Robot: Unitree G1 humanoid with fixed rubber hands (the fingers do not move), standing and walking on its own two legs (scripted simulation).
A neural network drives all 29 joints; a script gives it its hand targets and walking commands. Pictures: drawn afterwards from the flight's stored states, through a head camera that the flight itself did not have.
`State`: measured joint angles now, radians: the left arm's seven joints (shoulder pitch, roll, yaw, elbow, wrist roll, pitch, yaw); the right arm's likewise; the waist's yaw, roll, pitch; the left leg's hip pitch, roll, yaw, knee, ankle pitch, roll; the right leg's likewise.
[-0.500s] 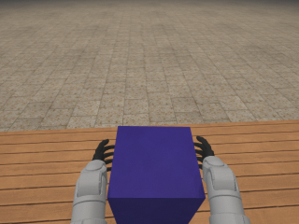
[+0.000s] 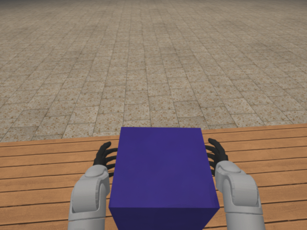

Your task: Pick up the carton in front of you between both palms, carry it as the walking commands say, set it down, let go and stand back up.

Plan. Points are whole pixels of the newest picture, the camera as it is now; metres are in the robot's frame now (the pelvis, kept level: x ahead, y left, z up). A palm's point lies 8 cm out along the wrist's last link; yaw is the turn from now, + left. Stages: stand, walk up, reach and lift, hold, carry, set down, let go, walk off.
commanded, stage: carry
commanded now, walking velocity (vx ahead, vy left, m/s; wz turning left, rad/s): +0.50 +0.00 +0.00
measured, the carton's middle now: (159, 184) +0.28 -0.01 +0.01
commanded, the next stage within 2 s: none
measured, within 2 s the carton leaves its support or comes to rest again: neither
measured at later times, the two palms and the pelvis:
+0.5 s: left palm (114, 104) +0.54 +0.14 +0.09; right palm (200, 105) +0.52 -0.16 +0.09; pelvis +0.26 +0.01 +0.00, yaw -3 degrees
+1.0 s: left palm (127, 64) +0.87 +0.12 +0.08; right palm (188, 63) +0.87 -0.18 +0.08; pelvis +0.61 -0.03 -0.01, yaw -1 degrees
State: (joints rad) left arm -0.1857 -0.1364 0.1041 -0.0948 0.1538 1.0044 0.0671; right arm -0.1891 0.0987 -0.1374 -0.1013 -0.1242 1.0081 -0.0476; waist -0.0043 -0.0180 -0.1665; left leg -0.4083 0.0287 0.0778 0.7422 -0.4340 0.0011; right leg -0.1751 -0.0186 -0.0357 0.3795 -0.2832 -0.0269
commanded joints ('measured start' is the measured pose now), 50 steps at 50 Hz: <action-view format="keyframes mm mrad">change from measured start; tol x32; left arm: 1 -495 -823 -686 -187 -385 65 -217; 50 -349 -794 -711 -399 -444 191 -236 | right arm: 1 -490 911 759 -109 394 59 210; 50 -354 861 773 -386 404 188 193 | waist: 1 29 -128 -106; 10 -19 287 -221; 27 -11 183 -31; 31 31 -277 -257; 50 19 -142 -7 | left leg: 1 -269 -2 46 -54 67 -9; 8 405 -29 150 -355 267 16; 10 694 397 -500 -522 -56 165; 26 420 220 56 -529 495 87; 29 287 153 171 -152 653 24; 33 -318 56 -58 569 -12 10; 50 -68 10 176 -227 417 43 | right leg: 1 308 -247 252 -158 201 -123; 6 151 -198 98 -81 237 -95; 13 -622 -110 25 828 -143 -20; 29 116 25 -254 81 118 -7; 31 494 -422 499 -129 -171 -195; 50 262 -218 -159 -97 606 -69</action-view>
